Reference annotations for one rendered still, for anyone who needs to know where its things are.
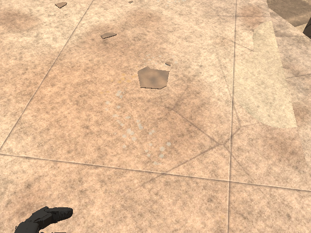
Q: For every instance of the left robot hand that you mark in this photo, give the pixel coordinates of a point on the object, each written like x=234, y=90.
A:
x=43, y=218

